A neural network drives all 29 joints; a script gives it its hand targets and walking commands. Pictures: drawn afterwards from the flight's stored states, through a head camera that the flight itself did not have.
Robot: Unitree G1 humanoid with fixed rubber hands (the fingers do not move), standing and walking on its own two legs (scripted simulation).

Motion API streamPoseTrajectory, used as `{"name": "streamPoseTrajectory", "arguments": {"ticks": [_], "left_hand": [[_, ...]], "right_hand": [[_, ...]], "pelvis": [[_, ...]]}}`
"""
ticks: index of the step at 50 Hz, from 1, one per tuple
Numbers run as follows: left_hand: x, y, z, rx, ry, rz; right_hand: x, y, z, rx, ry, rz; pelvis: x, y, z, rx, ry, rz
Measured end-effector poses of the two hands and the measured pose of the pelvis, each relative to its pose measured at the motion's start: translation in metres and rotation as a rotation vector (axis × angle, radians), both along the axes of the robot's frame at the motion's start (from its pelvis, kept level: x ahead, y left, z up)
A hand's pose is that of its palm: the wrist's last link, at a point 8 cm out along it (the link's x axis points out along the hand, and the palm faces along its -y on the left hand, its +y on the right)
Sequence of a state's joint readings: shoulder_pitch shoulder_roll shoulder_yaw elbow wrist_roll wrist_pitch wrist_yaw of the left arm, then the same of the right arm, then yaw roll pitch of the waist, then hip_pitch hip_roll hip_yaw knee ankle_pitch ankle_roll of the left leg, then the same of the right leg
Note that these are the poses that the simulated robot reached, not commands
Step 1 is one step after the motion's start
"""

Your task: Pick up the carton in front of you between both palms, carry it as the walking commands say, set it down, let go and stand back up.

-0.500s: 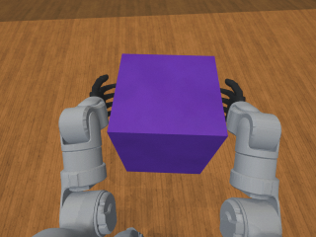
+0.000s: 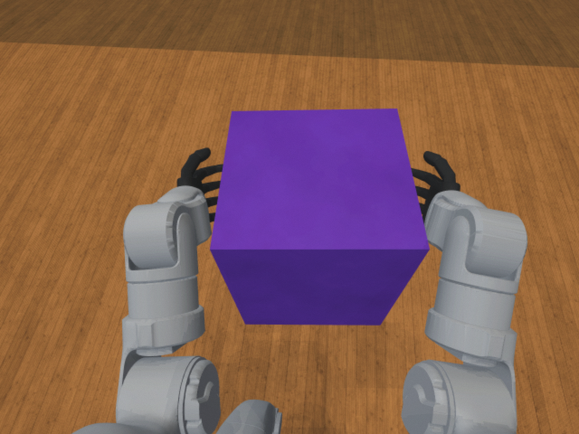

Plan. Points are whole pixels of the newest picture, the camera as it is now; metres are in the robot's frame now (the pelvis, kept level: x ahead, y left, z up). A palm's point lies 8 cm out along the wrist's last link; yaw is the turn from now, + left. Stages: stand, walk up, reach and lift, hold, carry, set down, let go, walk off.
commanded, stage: carry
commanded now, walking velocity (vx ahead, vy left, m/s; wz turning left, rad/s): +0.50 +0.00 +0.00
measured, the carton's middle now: (312, 228) +0.37 +0.04 +0.07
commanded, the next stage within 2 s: none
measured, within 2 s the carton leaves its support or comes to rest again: neither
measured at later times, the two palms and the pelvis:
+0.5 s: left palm (272, 23) +0.69 +0.15 +0.20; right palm (459, 42) +0.65 -0.15 +0.21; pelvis +0.31 +0.03 +0.05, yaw -1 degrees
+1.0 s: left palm out of the picture +1.00 +0.18 +0.26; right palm out of the picture +1.00 -0.12 +0.25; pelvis +0.64 +0.02 +0.08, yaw +0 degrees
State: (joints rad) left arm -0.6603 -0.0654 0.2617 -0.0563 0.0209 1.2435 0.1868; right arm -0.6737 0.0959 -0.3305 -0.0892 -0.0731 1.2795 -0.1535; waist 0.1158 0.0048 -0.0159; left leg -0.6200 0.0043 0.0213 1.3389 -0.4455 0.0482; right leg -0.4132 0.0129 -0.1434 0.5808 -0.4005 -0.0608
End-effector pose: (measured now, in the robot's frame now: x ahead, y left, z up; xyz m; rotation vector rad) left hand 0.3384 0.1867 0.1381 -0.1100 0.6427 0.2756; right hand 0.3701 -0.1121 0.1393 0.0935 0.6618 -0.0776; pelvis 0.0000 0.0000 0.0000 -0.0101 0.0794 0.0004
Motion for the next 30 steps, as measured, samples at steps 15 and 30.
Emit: {"name": "streamPoseTrajectory", "arguments": {"ticks": [15, 30], "left_hand": [[0.226, -0.02, 0.038, -0.016, -0.034, -0.177], [0.411, -0.036, 0.078, -0.011, -0.109, -0.128]], "right_hand": [[0.166, -0.021, 0.031, -0.053, -0.032, -0.148], [0.371, -0.038, 0.077, -0.031, -0.105, -0.112]], "pelvis": [[0.196, 0.039, 0.017, 0.036, -0.011, -0.011], [0.388, 0.013, 0.041, -0.013, 0.001, -0.005]]}}
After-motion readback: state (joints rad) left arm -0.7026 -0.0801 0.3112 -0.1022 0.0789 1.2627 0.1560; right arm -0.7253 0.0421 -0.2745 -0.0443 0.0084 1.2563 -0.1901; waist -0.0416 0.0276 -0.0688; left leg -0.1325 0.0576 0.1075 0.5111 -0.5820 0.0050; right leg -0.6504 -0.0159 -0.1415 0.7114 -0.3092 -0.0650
